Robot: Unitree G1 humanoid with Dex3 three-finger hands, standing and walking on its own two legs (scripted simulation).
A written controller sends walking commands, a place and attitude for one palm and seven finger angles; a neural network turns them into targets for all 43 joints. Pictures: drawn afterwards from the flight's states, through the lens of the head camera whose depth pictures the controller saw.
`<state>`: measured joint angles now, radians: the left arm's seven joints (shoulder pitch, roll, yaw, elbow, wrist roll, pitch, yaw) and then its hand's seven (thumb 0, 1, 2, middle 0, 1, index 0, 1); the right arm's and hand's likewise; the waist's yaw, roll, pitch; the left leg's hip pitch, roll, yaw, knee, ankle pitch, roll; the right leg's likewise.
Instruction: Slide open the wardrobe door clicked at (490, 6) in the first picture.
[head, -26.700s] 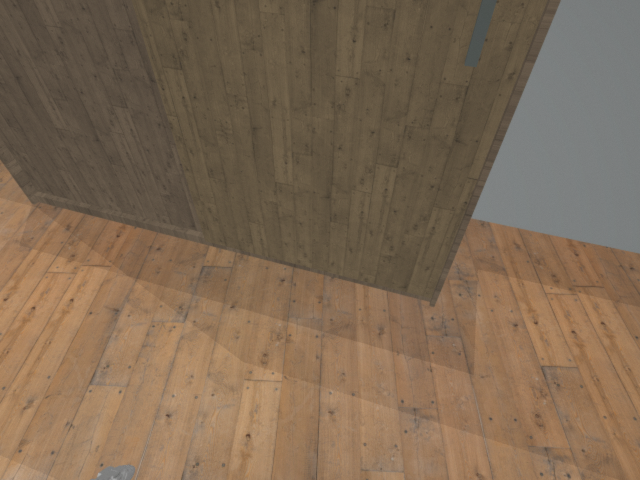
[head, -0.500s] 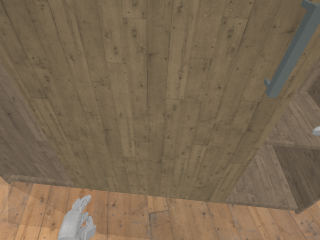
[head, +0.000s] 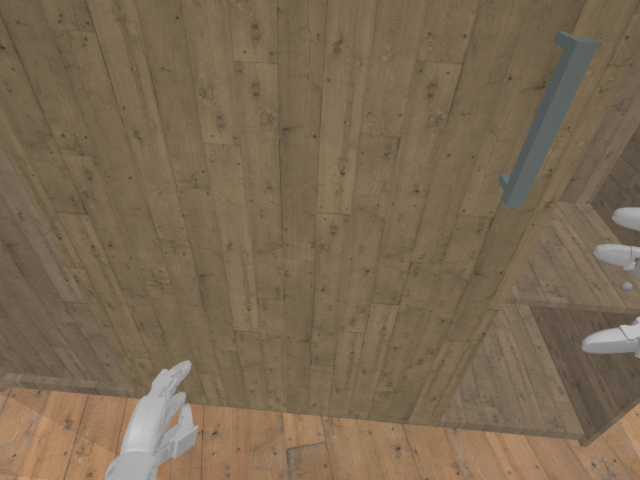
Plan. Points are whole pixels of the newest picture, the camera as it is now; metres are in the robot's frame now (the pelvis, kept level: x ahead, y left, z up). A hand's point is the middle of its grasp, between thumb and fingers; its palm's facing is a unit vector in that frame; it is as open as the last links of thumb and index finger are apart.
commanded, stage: draw the hand back to the body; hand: right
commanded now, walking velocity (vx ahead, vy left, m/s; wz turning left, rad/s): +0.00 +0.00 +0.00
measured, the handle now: (536, 125) +0.49 -0.29 +0.27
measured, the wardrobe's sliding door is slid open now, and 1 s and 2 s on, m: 0.46 0.46 0.46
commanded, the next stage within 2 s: step back with the hand held close in 1.02 s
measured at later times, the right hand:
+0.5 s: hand (586, 315) +0.23 -0.26 +0.18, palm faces +0.41 +0.84 -0.35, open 10.2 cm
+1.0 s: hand (554, 328) +0.22 -0.23 +0.17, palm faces +0.40 +0.85 -0.35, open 7.5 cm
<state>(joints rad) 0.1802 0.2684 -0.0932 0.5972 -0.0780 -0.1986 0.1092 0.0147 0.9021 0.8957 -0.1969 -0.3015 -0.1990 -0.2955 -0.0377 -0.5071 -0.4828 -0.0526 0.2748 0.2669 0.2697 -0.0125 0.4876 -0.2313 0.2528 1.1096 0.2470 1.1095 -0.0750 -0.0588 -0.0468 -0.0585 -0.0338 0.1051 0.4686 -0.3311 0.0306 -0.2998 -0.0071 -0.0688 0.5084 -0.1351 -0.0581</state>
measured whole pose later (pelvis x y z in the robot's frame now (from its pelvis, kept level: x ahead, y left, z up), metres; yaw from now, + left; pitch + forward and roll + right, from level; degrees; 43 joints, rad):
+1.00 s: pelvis +0.03 +0.02 +0.01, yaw +3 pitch -6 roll +0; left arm 0.17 0.22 -0.04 0.64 0.00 -0.09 0.07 0.01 0.90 0.90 -0.20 -0.30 -0.20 -0.30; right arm 0.45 -0.35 -0.32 -0.37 0.10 -0.05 -0.09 0.01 -0.88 -0.89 0.21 0.31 0.21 0.31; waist -0.08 -0.06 0.00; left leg 0.06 -0.05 0.05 0.32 -0.29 0.05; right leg -0.17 0.00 -0.07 0.38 -0.12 -0.04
